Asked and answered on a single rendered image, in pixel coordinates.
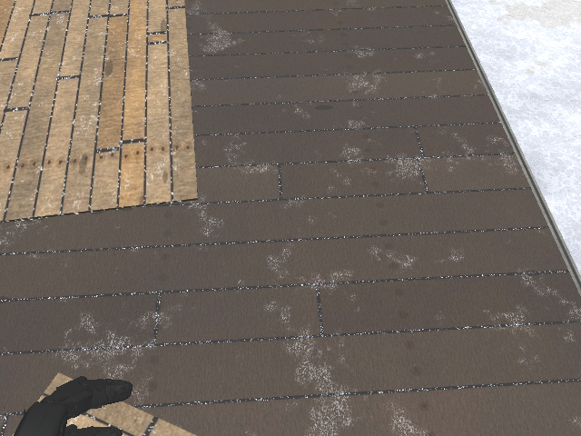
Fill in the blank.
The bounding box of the robot left hand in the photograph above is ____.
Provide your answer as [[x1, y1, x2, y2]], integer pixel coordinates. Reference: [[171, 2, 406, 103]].
[[14, 376, 133, 436]]

